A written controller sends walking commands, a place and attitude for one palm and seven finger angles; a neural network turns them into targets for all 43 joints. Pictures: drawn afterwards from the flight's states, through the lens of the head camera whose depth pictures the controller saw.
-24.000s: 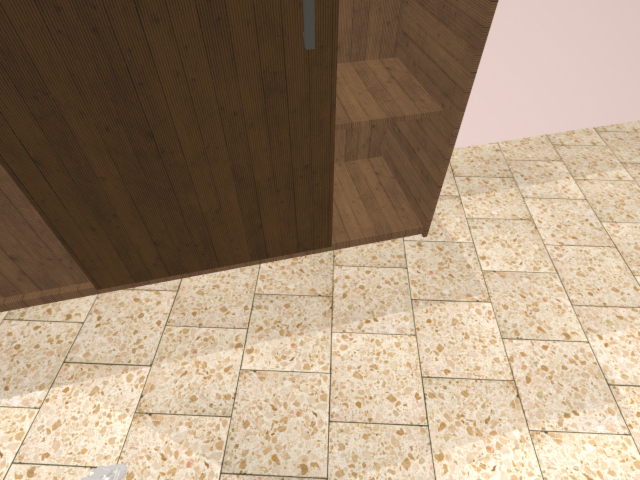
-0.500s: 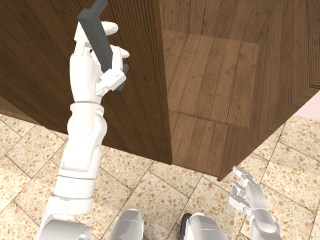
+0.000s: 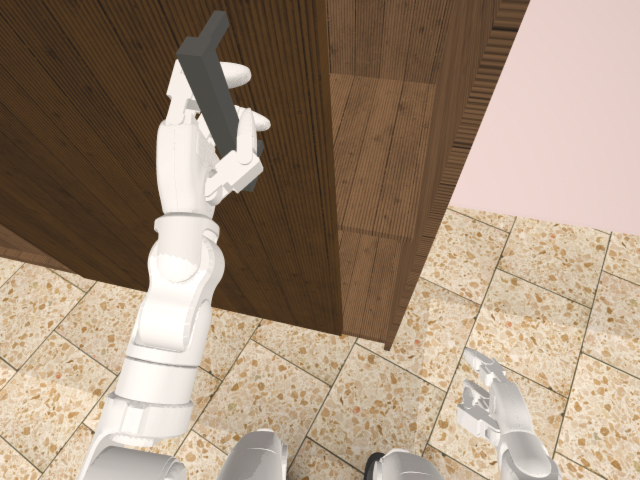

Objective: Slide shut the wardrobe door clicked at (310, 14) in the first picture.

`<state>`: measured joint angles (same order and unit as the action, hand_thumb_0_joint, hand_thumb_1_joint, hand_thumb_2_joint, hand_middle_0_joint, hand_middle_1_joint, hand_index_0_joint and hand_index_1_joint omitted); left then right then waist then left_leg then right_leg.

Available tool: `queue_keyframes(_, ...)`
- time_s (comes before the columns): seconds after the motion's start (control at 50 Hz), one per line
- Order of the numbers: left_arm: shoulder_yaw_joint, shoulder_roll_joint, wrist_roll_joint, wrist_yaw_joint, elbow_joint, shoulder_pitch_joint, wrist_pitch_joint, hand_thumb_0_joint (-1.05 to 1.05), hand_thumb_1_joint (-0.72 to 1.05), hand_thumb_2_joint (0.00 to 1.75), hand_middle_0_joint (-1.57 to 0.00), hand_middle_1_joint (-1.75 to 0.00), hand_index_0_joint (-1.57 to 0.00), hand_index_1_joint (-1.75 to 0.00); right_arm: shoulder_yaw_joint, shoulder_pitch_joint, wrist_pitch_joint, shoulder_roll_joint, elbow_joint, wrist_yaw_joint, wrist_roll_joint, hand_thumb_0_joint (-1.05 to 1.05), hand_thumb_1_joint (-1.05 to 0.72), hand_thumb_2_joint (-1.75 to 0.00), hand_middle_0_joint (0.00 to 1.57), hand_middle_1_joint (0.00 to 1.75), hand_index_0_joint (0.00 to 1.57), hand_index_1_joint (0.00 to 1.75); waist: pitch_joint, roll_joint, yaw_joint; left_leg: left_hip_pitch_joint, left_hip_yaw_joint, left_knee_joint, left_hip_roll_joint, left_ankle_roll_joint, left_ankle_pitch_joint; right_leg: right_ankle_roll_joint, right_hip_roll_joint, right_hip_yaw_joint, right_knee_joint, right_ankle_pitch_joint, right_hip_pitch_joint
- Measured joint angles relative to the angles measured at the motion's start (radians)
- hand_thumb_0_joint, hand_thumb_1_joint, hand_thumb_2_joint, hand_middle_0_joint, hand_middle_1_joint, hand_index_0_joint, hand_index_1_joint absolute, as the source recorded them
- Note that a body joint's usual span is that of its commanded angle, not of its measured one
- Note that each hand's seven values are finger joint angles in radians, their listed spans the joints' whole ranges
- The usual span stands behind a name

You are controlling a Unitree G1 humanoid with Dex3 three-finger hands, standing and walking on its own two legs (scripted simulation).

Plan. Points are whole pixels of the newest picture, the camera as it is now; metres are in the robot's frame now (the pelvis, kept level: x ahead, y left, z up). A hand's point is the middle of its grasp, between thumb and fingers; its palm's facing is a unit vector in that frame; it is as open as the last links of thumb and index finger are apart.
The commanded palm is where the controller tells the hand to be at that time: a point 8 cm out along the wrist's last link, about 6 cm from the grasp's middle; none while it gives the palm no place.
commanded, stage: step sideways, sliding the door along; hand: left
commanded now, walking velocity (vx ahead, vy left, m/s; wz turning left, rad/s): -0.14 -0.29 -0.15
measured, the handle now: (233, 113) +0.43 +0.14 +0.18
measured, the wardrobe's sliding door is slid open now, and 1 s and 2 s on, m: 0.13 0.00 0.00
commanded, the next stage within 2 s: stop walking and hold the door there in 0.58 s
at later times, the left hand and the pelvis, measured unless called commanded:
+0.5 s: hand (387, 179) +0.36 -0.02 +0.17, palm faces +0.06 -1.00 -0.06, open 6.2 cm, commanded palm +0.34 -0.04 +0.18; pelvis -0.03 -0.12 -0.01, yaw -2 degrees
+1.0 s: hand (386, 172) +0.37 -0.01 +0.17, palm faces +0.39 -0.89 -0.23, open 6.1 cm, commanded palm +0.33 +0.02 +0.16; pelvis -0.04 -0.25 +0.01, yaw -6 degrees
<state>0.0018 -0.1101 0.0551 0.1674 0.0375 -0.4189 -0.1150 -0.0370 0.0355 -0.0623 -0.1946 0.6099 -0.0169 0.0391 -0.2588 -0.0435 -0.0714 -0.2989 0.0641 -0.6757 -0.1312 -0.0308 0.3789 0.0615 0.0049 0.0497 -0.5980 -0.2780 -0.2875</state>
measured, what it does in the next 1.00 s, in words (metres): steps to the right: left foot, then right foot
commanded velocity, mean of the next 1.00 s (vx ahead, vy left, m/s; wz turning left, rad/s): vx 0.00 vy -0.09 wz -0.08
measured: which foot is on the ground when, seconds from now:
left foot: up 0.00-0.02, down 0.04-0.24, up 0.26-0.42, down 0.44-0.74, up 0.76-1.00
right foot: down 0.00-0.04, up 0.06-0.18, down 0.20-0.44, up 0.46-0.70, down 0.72-1.00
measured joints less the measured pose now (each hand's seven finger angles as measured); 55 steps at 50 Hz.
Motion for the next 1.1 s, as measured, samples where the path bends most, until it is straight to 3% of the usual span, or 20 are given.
queue_keyframes(0.04, -0.012, -0.001, 0.006, -0.001, 0.015, 0.007, 0.013, -0.01, 0.76, 0.84, -0.46, -1.4, -0.19, -1.35, -0.011, 0.01, 0.002, -0.016, -0.014, 0.001, -0.004, 0.01, -0.9, -0.9, 0.2, 0.3, 0.2, 0.3, 0.021, -0.006, 0.011, 0.053, 0.042, 0.134, -0.017, 0.012, -0.22, -0.012, 0.026, 0.007, -0.043, 0.021, -0.037)
queue_keyframes(0.12, -0.038, -0.006, 0.008, -0.034, -0.026, -0.048, 0.029, -0.01, 0.77, 0.83, -0.46, -1.4, -0.17, -1.34, -0.04, 0.037, 0.008, -0.019, -0.04, -0.027, -0.009, 0.01, -0.91, -0.9, 0.2, 0.3, 0.2, 0.3, 0.007, 0.029, -0.014, 0.084, 0.053, 0.133, -0.053, -0.077, -0.117, -0.051, 0.032, -0.034, -0.196, -0.118, -0.086)
queue_keyframes(0.18, -0.037, -0.002, 0.007, -0.036, -0.052, -0.071, 0.035, -0.01, 0.78, 0.83, -0.46, -1.4, -0.15, -1.35, -0.038, 0.046, 0.011, -0.028, -0.053, -0.043, -0.003, 0.01, -0.9, -0.9, 0.2, 0.3, 0.2, 0.3, 0.0, 0.006, -0.029, 0.082, 0.038, 0.089, -0.1, -0.114, -0.095, -0.056, 0.013, -0.026, -0.162, -0.081, -0.057)
queue_keyframes(0.22, -0.029, -0.004, 0.006, -0.034, -0.066, -0.084, 0.042, -0.02, 0.78, 0.83, -0.46, -1.4, -0.14, -1.35, -0.031, 0.041, 0.021, -0.026, -0.053, -0.043, 0.009, 0.01, -0.9, -0.9, 0.2, 0.3, 0.2, 0.3, -0.001, -0.016, -0.031, 0.066, 0.016, 0.032, -0.136, -0.115, -0.07, -0.044, 0.019, -0.002, -0.117, -0.049, -0.022)
queue_keyframes(0.24, -0.025, -0.001, 0.004, -0.03, -0.074, -0.091, 0.043, -0.02, 0.78, 0.84, -0.46, -1.4, -0.13, -1.35, -0.029, 0.033, 0.027, -0.027, -0.047, -0.039, 0.017, 0.01, -0.9, -0.9, 0.2, 0.3, 0.2, 0.3, -0.008, -0.037, -0.019, 0.053, -0.007, 0.005, -0.154, -0.077, -0.058, -0.023, 0.037, 0.021, -0.12, -0.056, -0.013)
queue_keyframes(0.26, -0.022, 0.001, 0.001, -0.028, -0.081, -0.093, 0.043, -0.02, 0.78, 0.84, -0.46, -1.4, -0.13, -1.35, -0.028, 0.025, 0.035, -0.023, -0.037, -0.035, 0.021, 0.01, -0.9, -0.9, 0.2, 0.3, 0.2, 0.3, -0.005, -0.043, -0.008, 0.034, -0.032, -0.033, -0.146, -0.048, -0.027, -0.003, 0.042, 0.035, -0.125, -0.063, -0.016)
queue_keyframes(0.34, -0.03, 0.011, -0.003, -0.014, -0.074, -0.068, 0.038, -0.02, 0.78, 0.84, -0.46, -1.4, -0.15, -1.37, -0.024, -0.001, 0.037, -0.004, 0.005, -0.014, 0.012, 0.01, -0.91, -0.9, 0.2, 0.3, 0.2, 0.3, 0.018, 0.0, 0.006, -0.029, -0.071, -0.211, 0.012, 0.0, 0.148, 0.04, 0.03, 0.024, -0.077, -0.026, -0.04)
queue_keyframes(0.38, -0.038, 0.016, -0.004, -0.008, -0.07, -0.054, 0.028, -0.01, 0.78, 0.84, -0.46, -1.4, -0.16, -1.37, -0.021, -0.003, 0.041, 0.004, 0.01, -0.008, 0.004, 0.01, -0.91, -0.9, 0.2, 0.3, 0.2, 0.3, 0.031, 0.018, 0.014, -0.003, -0.025, -0.111, 0.062, 0.004, 0.113, 0.045, 0.031, 0.015, -0.032, 0.007, -0.045)
queue_keyframes(0.42, -0.02, 0.005, -0.011, 0.0, -0.074, -0.05, 0.028, -0.01, 0.78, 0.84, -0.46, -1.4, -0.17, -1.37, -0.017, 0.006, 0.05, 0.008, 0.001, -0.001, -0.003, 0.01, -0.91, -0.9, 0.2, 0.3, 0.2, 0.3, 0.051, 0.029, 0.018, 0.059, 0.043, 0.078, 0.075, 0.011, -0.052, 0.049, 0.047, 0.013, -0.017, 0.027, -0.059)
queue_keyframes(0.44, -0.015, -0.01, -0.004, -0.005, -0.08, -0.058, 0.031, -0.01, 0.78, 0.84, -0.46, -1.4, -0.17, -1.37, -0.02, 0.011, 0.053, 0.011, -0.003, 0.002, -0.005, 0.01, -0.91, -0.9, 0.2, 0.3, 0.2, 0.3, 0.053, 0.034, 0.018, 0.08, 0.059, 0.131, 0.067, 0.02, -0.143, 0.041, 0.056, 0.009, -0.038, 0.03, -0.074)
queue_keyframes(0.48, -0.005, -0.035, 0.011, -0.022, -0.111, -0.084, 0.029, -0.01, 0.78, 0.83, -0.46, -1.4, -0.17, -1.36, -0.026, 0.024, 0.056, 0.018, -0.011, -0.004, -0.008, 0.01, -0.91, -0.9, 0.2, 0.3, 0.2, 0.3, 0.037, 0.053, 0.004, 0.091, 0.066, 0.126, 0.053, 0.001, -0.121, -0.011, 0.064, -0.02, -0.167, -0.049, -0.111)
queue_keyframes(0.56, 0.015, -0.046, 0.017, -0.033, -0.159, -0.116, 0.039, -0.01, 0.78, 0.84, -0.44, -1.4, -0.17, -1.36, -0.015, 0.064, 0.045, 0.002, -0.019, -0.028, -0.005, 0.01, -0.9, -0.9, 0.2, 0.3, 0.2, 0.3, 0.022, 0.022, -0.026, 0.109, 0.04, 0.131, -0.019, -0.045, -0.084, -0.05, 0.04, -0.043, -0.314, -0.118, -0.139)
queue_keyframes(0.64, 0.055, -0.078, 0.028, -0.031, -0.185, -0.132, 0.051, -0.02, 0.76, 0.85, -0.44, -1.4, -0.18, -1.36, -0.005, 0.082, 0.046, 0.0, -0.019, -0.038, 0.001, 0.01, -0.9, -0.9, 0.2, 0.3, 0.2, 0.3, 0.012, -0.012, -0.067, 0.129, 0.032, 0.124, -0.106, -0.099, -0.082, -0.067, -0.018, -0.04, -0.224, -0.091, -0.085)
queue_keyframes(0.7, 0.105, -0.118, 0.047, -0.028, -0.209, -0.152, 0.061, -0.02, 0.74, 0.86, -0.44, -1.4, -0.19, -1.34, 0.002, 0.086, 0.038, 0.01, -0.02, -0.04, 0.009, 0.01, -0.9, -0.9, 0.2, 0.3, 0.2, 0.3, 0.007, -0.024, -0.077, 0.123, 0.007, 0.088, -0.16, -0.132, -0.068, -0.072, -0.033, -0.029, -0.089, -0.022, -0.006)
queue_keyframes(0.72, 0.139, -0.15, 0.038, -0.045, -0.236, -0.152, 0.04, -0.03, 0.73, 0.86, -0.45, -1.4, -0.19, -1.34, 0.012, 0.077, 0.035, 0.015, -0.01, -0.039, 0.01, 0.01, -0.9, -0.9, 0.2, 0.3, 0.2, 0.3, 0.013, -0.017, -0.073, 0.115, 0.004, 0.066, -0.172, -0.127, -0.058, -0.08, -0.032, -0.027, -0.033, 0.004, 0.022)
queue_keyframes(0.76, 0.213, -0.209, 0.024, -0.065, -0.288, -0.129, -0.008, -0.06, 0.69, 0.85, -0.45, -1.4, -0.2, -1.34, 0.018, 0.04, 0.041, 0.003, 0.009, -0.031, 0.014, 0.01, -0.9, -0.9, 0.21, 0.3, 0.2, 0.3, 0.004, -0.057, -0.027, 0.07, -0.04, -0.027, -0.199, -0.06, -0.069, -0.077, 0.006, 0.002, -0.028, -0.018, 0.034)
queue_keyframes(0.84, 0.309, -0.275, 0.012, -0.072, -0.373, -0.066, -0.022, -0.11, 0.66, 0.81, -0.45, -1.4, -0.26, -1.35, 0.01, 0.023, 0.029, -0.035, 0.042, 0.019, 0.012, 0.01, -0.9, -0.9, 0.21, 0.3, 0.2, 0.3, 0.049, -0.025, 0.029, -0.056, -0.065, -0.303, -0.002, 0.003, 0.14, -0.047, -0.026, -0.022, -0.009, 0.006, -0.005)
queue_keyframes(0.92, 0.367, -0.292, 0.002, -0.051, -0.444, -0.016, -0.007, -0.12, 0.65, 0.8, -0.46, -1.4, -0.3, -1.37, 0.013, 0.055, 0.016, -0.086, 0.05, 0.063, 0.002, 0.01, -0.91, -0.9, 0.2, 0.3, 0.2, 0.3, 0.116, -0.001, 0.056, -0.033, 0.006, -0.114, 0.124, 0.022, 0.107, -0.039, -0.033, -0.055, 0.074, 0.059, -0.001)
queue_keyframes(1.0, 0.385, -0.302, 0.0, -0.035, -0.491, -0.005, 0.012, -0.11, 0.66, 0.81, -0.46, -1.4, -0.31, -1.37, -0.001, 0.103, 0.026, -0.123, 0.047, 0.071, 0.007, 0.01, -0.91, -0.9, 0.2, 0.3, 0.2, 0.3, 0.171, 0.016, 0.08, 0.031, 0.042, 0.105, 0.17, 0.033, 0.007, -0.032, -0.014, -0.056, 0.132, 0.092, 0.018)
queue_keyframes(1.1, 0.367, -0.329, -0.005, -0.032, -0.527, -0.01, 0.016, -0.09, 0.67, 0.8, -0.46, -1.4, -0.29, -1.37, -0.023, 0.157, 0.041, -0.153, 0.051, 0.07, 0.021, 0.01, -0.91, -0.9, 0.2, 0.3, 0.2, 0.3, 0.205, 0.022, 0.093, 0.095, 0.055, 0.239, 0.146, 0.08, -0.193, -0.032, 0.026, -0.054, 0.13, 0.096, 0.029)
